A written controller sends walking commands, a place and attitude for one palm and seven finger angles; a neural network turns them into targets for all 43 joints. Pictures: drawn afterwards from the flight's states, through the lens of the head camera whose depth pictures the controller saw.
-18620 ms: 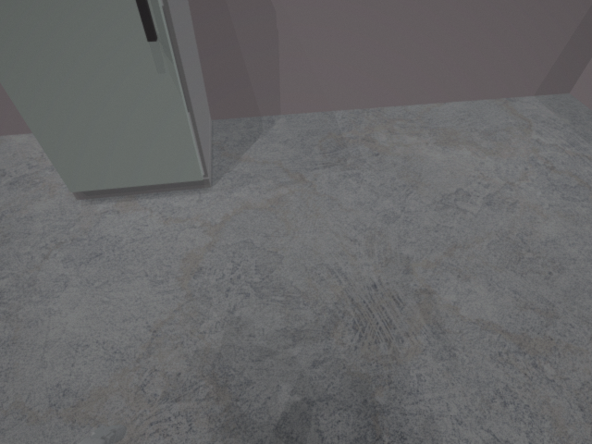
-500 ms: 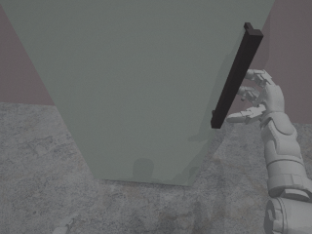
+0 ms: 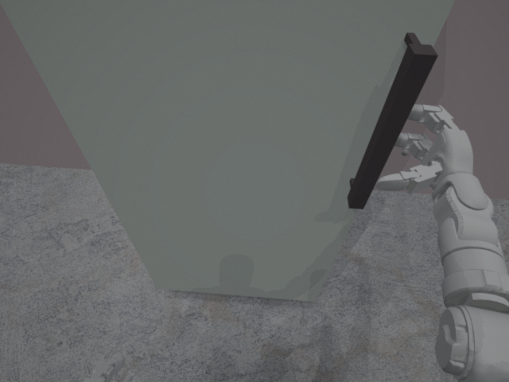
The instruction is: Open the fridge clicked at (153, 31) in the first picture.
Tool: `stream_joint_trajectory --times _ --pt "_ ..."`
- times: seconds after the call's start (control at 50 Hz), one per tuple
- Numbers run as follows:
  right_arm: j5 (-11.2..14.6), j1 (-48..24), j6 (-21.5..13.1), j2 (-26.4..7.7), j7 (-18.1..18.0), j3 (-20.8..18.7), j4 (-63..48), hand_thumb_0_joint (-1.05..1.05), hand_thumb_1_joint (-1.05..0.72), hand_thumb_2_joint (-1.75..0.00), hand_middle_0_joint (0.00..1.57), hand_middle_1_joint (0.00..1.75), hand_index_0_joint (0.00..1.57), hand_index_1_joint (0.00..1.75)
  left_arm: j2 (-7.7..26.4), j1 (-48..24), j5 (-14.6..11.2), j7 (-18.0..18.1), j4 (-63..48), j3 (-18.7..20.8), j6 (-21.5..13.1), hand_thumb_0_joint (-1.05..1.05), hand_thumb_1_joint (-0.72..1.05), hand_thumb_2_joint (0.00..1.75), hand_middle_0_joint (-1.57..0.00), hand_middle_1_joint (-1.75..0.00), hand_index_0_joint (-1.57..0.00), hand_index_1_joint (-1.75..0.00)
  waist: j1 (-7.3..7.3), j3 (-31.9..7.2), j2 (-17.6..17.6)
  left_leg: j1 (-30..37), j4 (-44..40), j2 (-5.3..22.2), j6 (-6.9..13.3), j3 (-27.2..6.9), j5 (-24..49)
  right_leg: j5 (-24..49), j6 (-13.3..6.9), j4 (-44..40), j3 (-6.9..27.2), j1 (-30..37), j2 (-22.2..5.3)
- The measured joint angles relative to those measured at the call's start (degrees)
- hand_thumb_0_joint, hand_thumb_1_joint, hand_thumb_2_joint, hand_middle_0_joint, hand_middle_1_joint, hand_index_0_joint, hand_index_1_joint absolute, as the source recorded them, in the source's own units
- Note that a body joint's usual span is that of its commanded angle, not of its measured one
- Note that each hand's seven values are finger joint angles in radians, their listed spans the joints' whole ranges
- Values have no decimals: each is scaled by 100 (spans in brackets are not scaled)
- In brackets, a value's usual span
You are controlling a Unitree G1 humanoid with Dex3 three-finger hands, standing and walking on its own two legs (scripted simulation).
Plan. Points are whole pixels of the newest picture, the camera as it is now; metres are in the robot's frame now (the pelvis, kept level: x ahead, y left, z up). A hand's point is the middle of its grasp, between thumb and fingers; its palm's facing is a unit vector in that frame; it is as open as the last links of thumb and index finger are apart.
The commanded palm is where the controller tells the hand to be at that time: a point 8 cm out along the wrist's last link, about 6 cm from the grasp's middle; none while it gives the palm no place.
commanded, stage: feel for the door with the fingertips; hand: right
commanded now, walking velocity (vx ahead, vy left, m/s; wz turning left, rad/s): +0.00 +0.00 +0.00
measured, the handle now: (378, 135) +0.49 -0.14 +0.15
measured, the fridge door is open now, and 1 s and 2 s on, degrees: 0 0 0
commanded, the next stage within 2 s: slide the fingers in behind the handle in 0.16 s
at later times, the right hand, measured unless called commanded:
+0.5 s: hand (402, 151) +0.44 -0.17 +0.16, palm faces -0.01 +1.00 +0.02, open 13.9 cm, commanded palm +0.41 -0.22 +0.16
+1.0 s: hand (396, 158) +0.42 -0.16 +0.16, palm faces -0.01 +1.00 +0.01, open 14.0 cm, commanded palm +0.39 -0.21 +0.16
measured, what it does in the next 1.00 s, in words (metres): stands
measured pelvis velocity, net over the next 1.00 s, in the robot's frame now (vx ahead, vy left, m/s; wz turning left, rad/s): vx -0.01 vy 0.00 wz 0.00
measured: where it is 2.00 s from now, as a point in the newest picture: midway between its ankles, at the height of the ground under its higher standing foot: outside the picture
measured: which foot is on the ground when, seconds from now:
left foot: down 0.00-1.00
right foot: down 0.00-1.00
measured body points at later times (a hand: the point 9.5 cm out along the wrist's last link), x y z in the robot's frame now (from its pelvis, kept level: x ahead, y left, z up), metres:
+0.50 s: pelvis +0.00 -0.01 +0.00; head +0.01 +0.00 +0.45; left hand +0.07 +0.26 -0.12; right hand +0.43 -0.22 +0.16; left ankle -0.04 +0.10 -0.73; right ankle +0.04 -0.11 -0.73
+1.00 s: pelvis -0.01 +0.00 +0.00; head +0.00 +0.00 +0.45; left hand +0.11 +0.25 -0.10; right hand +0.41 -0.21 +0.16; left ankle -0.04 +0.10 -0.73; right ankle +0.04 -0.11 -0.73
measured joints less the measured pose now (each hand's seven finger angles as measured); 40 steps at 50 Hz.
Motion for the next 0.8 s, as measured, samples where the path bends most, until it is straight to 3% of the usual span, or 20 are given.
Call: stream_joint_trajectory --times 0.46,0.8 --pt "-16 -56 -289 119 -72 30 135 -1 50 -30 32 122 31 121 -70 115 28 -88 89 -19 -90 1 91 90 -20 -30 -21 -30 1 -54 -41 -89 76 21 -37 -42 1 -17 -40 76 -36 -77 14" --pt "-24 468 110 392 -294 235 -692 -1 50 -30 30 120 31 120 -78 -83 3 -72 -60 -20 -36 1 91 90 -20 -30 -21 -30 -77 -31 -30 116 -10 12 -29 -41 30 14 -30 -11 -31 129 14"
